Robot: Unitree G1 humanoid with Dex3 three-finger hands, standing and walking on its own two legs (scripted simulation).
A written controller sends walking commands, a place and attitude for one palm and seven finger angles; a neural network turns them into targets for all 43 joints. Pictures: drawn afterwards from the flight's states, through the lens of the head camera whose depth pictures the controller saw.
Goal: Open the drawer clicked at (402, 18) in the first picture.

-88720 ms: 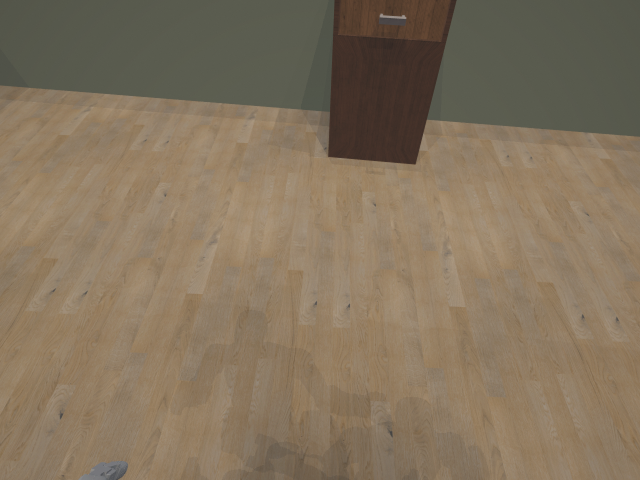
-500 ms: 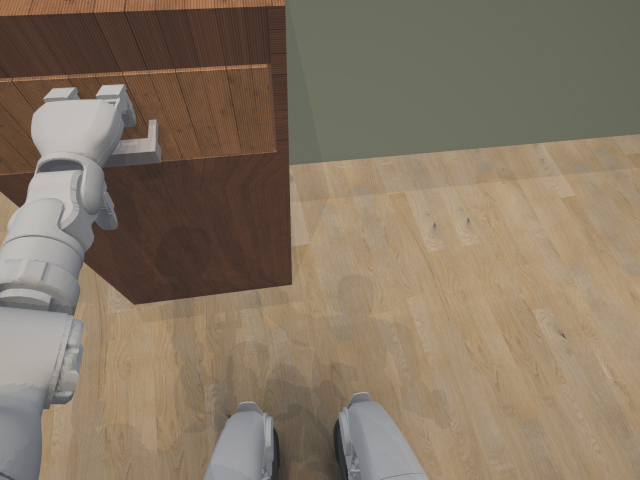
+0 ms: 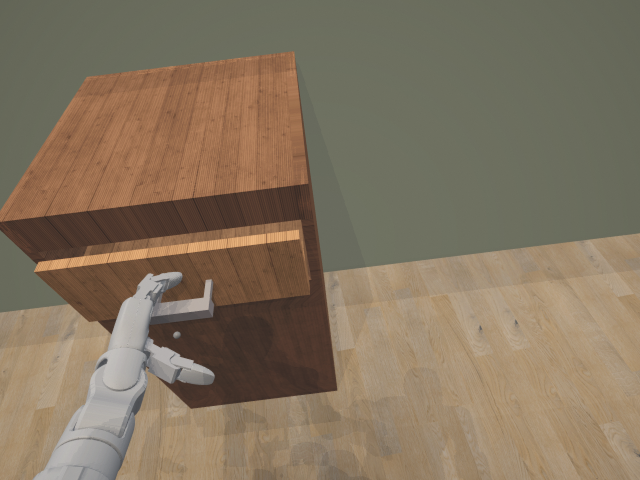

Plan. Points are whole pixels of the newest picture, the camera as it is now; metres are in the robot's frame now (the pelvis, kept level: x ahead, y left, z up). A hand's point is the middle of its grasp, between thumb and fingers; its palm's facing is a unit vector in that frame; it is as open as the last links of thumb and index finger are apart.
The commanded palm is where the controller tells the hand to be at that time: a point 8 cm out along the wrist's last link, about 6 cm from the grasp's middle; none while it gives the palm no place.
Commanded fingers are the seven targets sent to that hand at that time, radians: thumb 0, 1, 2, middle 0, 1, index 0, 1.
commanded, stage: relax the arm and regain balance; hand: left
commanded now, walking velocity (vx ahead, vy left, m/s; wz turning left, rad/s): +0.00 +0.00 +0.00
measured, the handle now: (182, 299) +0.41 +0.25 -0.06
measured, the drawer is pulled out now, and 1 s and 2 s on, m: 0.04 0.13 0.13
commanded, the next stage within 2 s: stand and wait in 0.90 s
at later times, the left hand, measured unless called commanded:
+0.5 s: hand (176, 386) +0.24 +0.19 +0.00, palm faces +0.13 -0.89 -0.44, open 16.2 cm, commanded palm none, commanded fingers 0.00 -0.50 0.30 -0.15 -0.30 -0.15 -0.30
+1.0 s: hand (173, 404) +0.22 +0.19 +0.00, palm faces +0.13 -0.90 -0.42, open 16.2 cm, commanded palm none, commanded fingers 0.00 -0.50 0.30 -0.15 -0.30 -0.15 -0.30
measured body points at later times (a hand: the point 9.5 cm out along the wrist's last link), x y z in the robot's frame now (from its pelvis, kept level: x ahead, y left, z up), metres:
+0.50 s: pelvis -0.01 -0.04 +0.01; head -0.04 -0.07 +0.46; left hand +0.23 +0.24 +0.03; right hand +0.06 -0.30 -0.14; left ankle -0.03 +0.10 -0.73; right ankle -0.02 -0.12 -0.73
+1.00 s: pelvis -0.05 -0.03 +0.01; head -0.07 -0.06 +0.46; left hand +0.21 +0.24 +0.03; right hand -0.08 -0.24 -0.16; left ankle -0.03 +0.10 -0.73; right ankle -0.02 -0.12 -0.73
